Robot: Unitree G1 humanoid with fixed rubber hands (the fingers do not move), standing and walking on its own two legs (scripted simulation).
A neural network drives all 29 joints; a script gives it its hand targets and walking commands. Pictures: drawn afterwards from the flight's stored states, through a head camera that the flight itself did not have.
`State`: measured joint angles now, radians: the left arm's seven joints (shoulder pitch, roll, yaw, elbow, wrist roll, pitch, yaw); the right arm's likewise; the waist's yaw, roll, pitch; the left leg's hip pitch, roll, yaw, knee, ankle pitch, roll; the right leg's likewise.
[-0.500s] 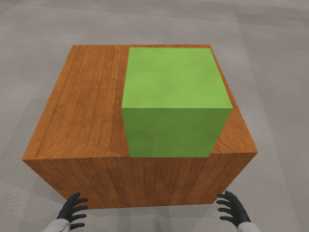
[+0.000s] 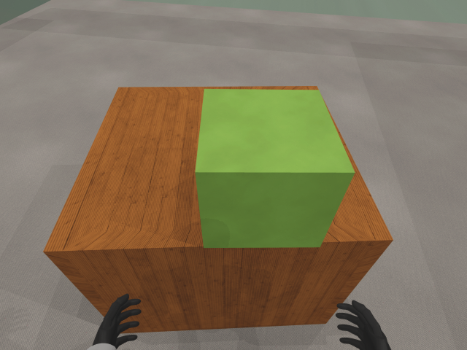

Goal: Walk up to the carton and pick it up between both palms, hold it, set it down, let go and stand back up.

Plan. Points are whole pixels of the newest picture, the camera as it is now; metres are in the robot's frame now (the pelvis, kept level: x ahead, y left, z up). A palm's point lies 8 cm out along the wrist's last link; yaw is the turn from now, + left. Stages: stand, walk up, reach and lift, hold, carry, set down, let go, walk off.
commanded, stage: reach and lift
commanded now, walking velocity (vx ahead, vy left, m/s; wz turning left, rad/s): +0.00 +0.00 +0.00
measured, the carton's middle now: (262, 168) +0.52 -0.06 +0.00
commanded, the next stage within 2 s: none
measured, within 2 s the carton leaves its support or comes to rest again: neither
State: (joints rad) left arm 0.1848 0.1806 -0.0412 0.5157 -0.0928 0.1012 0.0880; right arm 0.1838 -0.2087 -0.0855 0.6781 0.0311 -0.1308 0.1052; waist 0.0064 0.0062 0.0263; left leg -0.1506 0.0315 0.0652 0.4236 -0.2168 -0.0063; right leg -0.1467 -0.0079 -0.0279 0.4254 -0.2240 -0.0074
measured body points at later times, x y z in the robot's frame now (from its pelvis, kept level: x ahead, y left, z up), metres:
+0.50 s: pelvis +0.03 -0.01 +0.00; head +0.02 +0.00 +0.45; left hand +0.22 +0.22 -0.05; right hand +0.24 -0.26 -0.04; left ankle +0.01 +0.12 -0.74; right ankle +0.01 -0.12 -0.74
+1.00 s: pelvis +0.00 -0.02 -0.01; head +0.02 -0.02 +0.44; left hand +0.32 +0.20 -0.01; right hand +0.30 -0.27 -0.01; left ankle +0.01 +0.12 -0.74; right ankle +0.01 -0.12 -0.74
